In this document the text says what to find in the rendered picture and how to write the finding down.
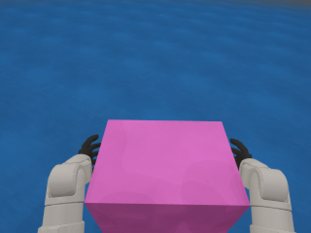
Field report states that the left robot forearm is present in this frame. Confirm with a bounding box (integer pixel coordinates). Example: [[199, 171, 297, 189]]
[[37, 154, 92, 233]]

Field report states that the left robot hand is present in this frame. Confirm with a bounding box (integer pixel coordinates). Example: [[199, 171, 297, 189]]
[[78, 134, 101, 173]]

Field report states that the right robot forearm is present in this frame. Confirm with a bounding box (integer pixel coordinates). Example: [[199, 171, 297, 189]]
[[239, 158, 296, 233]]

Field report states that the carton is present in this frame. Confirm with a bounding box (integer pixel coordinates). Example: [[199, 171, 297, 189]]
[[84, 119, 251, 233]]

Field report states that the right robot hand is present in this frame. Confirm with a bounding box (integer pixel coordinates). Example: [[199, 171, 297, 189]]
[[230, 138, 252, 171]]

